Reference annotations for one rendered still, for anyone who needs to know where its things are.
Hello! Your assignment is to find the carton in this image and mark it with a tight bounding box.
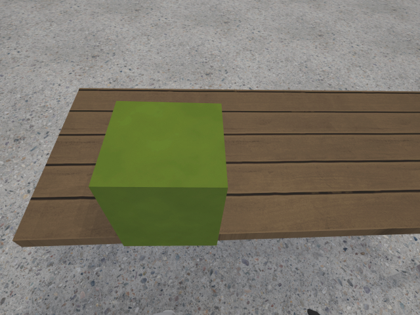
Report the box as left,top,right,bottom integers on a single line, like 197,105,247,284
89,101,228,246

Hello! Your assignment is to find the table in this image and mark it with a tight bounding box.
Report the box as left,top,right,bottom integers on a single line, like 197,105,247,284
13,88,420,271

